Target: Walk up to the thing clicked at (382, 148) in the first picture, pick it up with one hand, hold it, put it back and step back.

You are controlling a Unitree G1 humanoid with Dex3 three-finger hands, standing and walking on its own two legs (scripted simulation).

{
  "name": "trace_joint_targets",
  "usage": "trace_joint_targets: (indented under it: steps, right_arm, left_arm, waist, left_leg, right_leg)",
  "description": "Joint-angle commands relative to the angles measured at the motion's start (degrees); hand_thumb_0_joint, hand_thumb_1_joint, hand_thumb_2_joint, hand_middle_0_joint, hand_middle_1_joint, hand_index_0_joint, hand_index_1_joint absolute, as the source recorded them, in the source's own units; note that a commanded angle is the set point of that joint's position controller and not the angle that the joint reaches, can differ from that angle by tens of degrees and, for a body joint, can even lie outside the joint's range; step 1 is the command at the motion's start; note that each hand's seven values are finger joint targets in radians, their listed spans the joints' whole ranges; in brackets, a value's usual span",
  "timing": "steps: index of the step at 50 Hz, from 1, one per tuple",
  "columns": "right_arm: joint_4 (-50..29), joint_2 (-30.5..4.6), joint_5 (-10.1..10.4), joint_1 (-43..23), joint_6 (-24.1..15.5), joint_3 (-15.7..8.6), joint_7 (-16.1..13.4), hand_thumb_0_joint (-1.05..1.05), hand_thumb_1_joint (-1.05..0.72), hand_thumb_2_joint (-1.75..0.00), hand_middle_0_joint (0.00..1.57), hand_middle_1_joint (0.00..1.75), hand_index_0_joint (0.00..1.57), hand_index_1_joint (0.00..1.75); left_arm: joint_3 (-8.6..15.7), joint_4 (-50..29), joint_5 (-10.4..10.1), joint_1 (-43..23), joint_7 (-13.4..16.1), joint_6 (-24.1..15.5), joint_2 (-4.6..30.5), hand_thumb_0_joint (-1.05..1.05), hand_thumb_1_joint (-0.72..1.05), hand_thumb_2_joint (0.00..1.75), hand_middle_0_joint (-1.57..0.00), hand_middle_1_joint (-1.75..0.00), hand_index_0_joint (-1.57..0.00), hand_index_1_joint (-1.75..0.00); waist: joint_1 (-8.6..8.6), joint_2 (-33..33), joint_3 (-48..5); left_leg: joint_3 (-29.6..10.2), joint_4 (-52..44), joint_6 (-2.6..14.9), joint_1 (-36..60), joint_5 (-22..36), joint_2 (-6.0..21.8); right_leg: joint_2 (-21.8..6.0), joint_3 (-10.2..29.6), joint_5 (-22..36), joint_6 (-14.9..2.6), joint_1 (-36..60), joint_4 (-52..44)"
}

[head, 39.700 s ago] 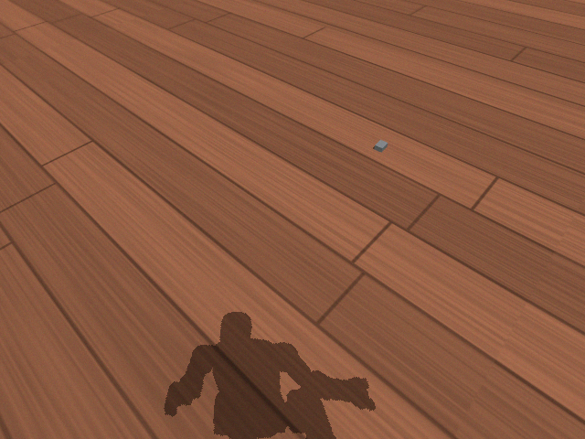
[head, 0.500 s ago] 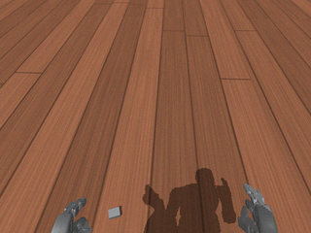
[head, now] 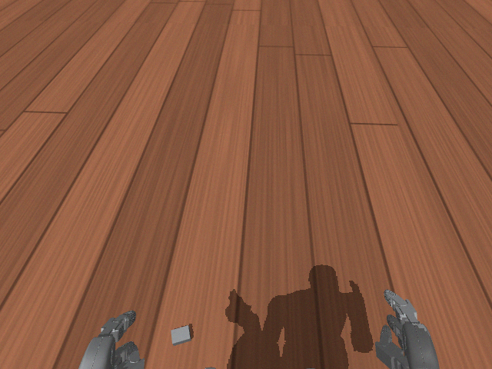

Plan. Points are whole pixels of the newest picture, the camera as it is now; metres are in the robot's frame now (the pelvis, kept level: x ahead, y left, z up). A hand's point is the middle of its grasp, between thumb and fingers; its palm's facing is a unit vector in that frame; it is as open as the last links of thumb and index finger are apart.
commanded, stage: home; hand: left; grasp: from above
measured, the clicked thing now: (181, 335) +0.38 +0.25 -0.70
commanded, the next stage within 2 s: stand in 0.60 s
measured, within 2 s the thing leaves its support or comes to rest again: neither
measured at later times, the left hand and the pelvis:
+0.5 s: hand (140, 363) +0.17 +0.18 -0.04, palm faces +0.04 -0.98 -0.20, open 7.4 cm; pelvis +0.00 +0.00 +0.00, yaw +0 degrees
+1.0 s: hand out of the picture +0.11 +0.24 -0.11, palm faces +0.03 -0.94 -0.33, open 7.4 cm; pelvis +0.00 +0.01 +0.03, yaw +0 degrees
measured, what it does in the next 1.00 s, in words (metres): stands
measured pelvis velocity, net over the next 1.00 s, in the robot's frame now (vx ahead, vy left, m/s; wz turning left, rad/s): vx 0.00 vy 0.01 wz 0.00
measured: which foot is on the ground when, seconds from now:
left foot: down 0.00-1.00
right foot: down 0.00-1.00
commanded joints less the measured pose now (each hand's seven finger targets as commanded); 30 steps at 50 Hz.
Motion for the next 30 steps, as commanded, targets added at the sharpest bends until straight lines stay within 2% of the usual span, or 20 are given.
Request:
trace_joint_targets:
  steps: [1, 5, 6, 8, 14, 16, 17, 19, 21, 24, 27, 29, 30]
  right_arm:
    - [-9.28, -7.38, -0.22, -4.06, -3.52, -3.16, -0.6, 0.0, -0.9, -0.9, 0.2, 0.3, 0.2, 0.3]
    - [-8.99, -6.94, -0.13, -3.74, -3.47, -2.95, -0.56, 0.0, -0.9, -0.9, 0.2, 0.3, 0.2, 0.3]
    - [-9.48, -7.41, -0.16, -4.0, -3.49, -3.28, -0.62, 0.0, -0.9, -0.9, 0.2, 0.3, 0.2, 0.3]
    - [-9.21, -7.64, -0.16, -4.09, -3.33, -3.29, -0.58, 0.0, -0.9, -0.9, 0.2, 0.3, 0.2, 0.3]
    - [-9.67, -7.45, -0.13, -3.91, -3.03, -3.33, -0.58, 0.0, -0.9, -0.9, 0.2, 0.3, 0.2, 0.3]
    - [-9.87, -6.98, -0.07, -4.2, -2.96, -3.03, -0.5, 0.0, -0.9, -0.9, 0.2, 0.3, 0.2, 0.3]
    - [-9.57, -7.38, -0.11, -3.96, -2.92, -3.23, -0.51, 0.0, -0.9, -0.9, 0.2, 0.3, 0.2, 0.3]
    - [-9.75, -7.31, -0.09, -3.85, -2.94, -3.31, -0.58, 0.0, -0.9, -0.9, 0.2, 0.3, 0.2, 0.3]
    - [-9.5, -7.28, -0.14, -3.93, -2.93, -3.2, -0.46, 0.0, -0.9, -0.9, 0.2, 0.3, 0.2, 0.3]
    - [-9.78, -7.52, -0.01, -4.14, -2.76, -3.36, -0.36, 0.0, -0.9, -0.9, 0.2, 0.3, 0.2, 0.3]
    - [-9.69, -7.56, -0.02, -3.87, -2.72, -3.43, -0.32, 0.0, -0.9, -0.9, 0.2, 0.3, 0.2, 0.3]
    - [-9.75, -7.56, -0.04, -3.79, -2.5, -3.36, -0.29, 0.0, -0.9, -0.9, 0.2, 0.3, 0.2, 0.3]
    - [-9.81, -7.41, -0.04, -4.13, -2.48, -3.26, -0.29, 0.0, -0.9, -0.9, 0.2, 0.3, 0.2, 0.3]
  left_arm:
    - [3.44, -11.67, 0.29, -1.18, 0.75, -2.83, 5.84, 0.0, 0.9, 0.9, -0.2, -0.3, -0.2, -0.3]
    - [3.16, -10.63, -0.03, -0.83, 0.67, -2.78, 4.99, 0.0, 0.9, 0.9, -0.2, -0.3, -0.2, -0.3]
    - [4.53, -12.5, 0.05, -0.99, 0.86, -2.9, 6.67, 0.0, 0.9, 0.9, -0.2, -0.3, -0.2, -0.3]
    - [3.72, -11.34, 0.0, -1.56, 0.76, -2.87, 6.14, 0.0, 0.9, 0.9, -0.2, -0.3, -0.2, -0.3]
    - [4.15, -10.76, 0.06, -0.23, 0.96, -2.63, 6.34, 0.0, 0.9, 0.9, -0.2, -0.3, -0.2, -0.3]
    - [2.97, -11.68, 0.2, -1.29, 0.79, -2.75, 5.53, 0.0, 0.9, 0.9, -0.2, -0.3, -0.2, -0.3]
    - [3.81, -12.04, -0.15, -1.29, 0.83, -2.8, 6.08, 0.0, 0.9, 0.9, -0.2, -0.3, -0.2, -0.3]
    - [3.42, -11.54, 0.02, -1.12, 0.85, -2.61, 5.87, 0.0, 0.9, 0.9, -0.2, -0.3, -0.2, -0.3]
    - [4.08, -12.23, 0.11, -1.52, 0.98, -2.83, 6.73, 0.0, 0.9, 0.9, -0.2, -0.3, -0.2, -0.3]
    - [3.24, -11.84, 0.05, -0.98, 0.89, -2.9, 5.74, 0.0, 0.9, 0.9, -0.2, -0.3, -0.2, -0.3]
    - [3.96, -11.83, -0.1, -0.64, 0.91, -2.8, 6.19, 0.0, 0.9, 0.9, -0.2, -0.3, -0.2, -0.3]
    - [3.31, -11.88, -0.04, -0.55, 0.86, -2.82, 6.01, 0.0, 0.9, 0.9, -0.2, -0.3, -0.2, -0.3]
    - [3.16, -11.38, -0.13, -0.89, 0.81, -2.72, 5.56, 0.0, 0.9, 0.9, -0.2, -0.3, -0.2, -0.3]
  waist:
    - [-0.36, 1.4, -4.67]
    - [-0.52, -0.09, -4.82]
    - [0.21, 0.76, -5.68]
    - [-0.41, 0.24, -3.35]
    - [-0.16, -0.31, -4.79]
    - [-0.41, 0.26, -4.31]
    - [-0.23, 0.41, -4.8]
    - [-0.66, 0.01, -4.67]
    - [-0.07, 0.78, -4.06]
    - [-0.29, 0.92, -4.18]
    - [-0.36, 0.92, -4.93]
    - [-0.34, 1.03, -5.14]
    - [-0.53, 0.57, -3.45]
  left_leg:
    - [1.37, -10.66, 1.25, 6.64, 10.34, -1.41]
    - [1.13, -10.24, 1.41, 6.46, 11.11, -1.4]
    - [1.37, -10.17, 1.3, 6.73, 11.96, -1.42]
    - [1.3, -10.27, 1.44, 5.57, 10.2, -1.47]
    - [1.78, -9.51, 1.52, 5.75, 11.62, -1.73]
    - [1.61, -9.81, 1.42, 5.82, 11.24, -1.64]
    - [1.62, -9.73, 1.47, 5.96, 11.43, -1.64]
    - [1.81, -9.35, 1.57, 6.21, 11.82, -1.72]
    - [1.42, -10.07, 1.39, 5.82, 10.72, -1.55]
    - [0.93, -10.58, 1.29, 6.11, 10.2, -1.23]
    - [1.04, -10.08, 1.31, 6.45, 11.77, -1.27]
    - [0.96, -10.19, 1.3, 6.44, 11.66, -1.36]
    - [0.93, -10.23, 1.36, 5.79, 10.74, -1.3]
  right_leg:
    - [1.82, -1.65, 8.81, -1.64, 0.94, -8.12]
    - [1.87, -1.7, 9.31, -1.58, 1.31, -8.13]
    - [1.78, -1.61, 10.08, -1.63, 1.91, -7.93]
    - [1.77, -1.66, 8.71, -1.5, 0.94, -8.45]
    - [1.55, -1.37, 10.24, -1.44, 1.82, -8.47]
    - [1.68, -1.39, 9.79, -1.55, 1.25, -8.43]
    - [1.59, -1.42, 9.93, -1.52, 1.81, -8.35]
    - [1.57, -1.32, 10.61, -1.33, 1.73, -8.58]
    - [1.69, -1.58, 9.33, -1.51, 1.19, -8.2]
    - [1.82, -1.7, 8.68, -1.7, 1.07, -7.82]
    - [1.87, -1.68, 10.01, -1.67, 1.48, -7.69]
    - [1.85, -1.67, 9.88, -1.71, 1.37, -7.69]
    - [1.87, -1.77, 9.16, -1.58, 0.81, -7.92]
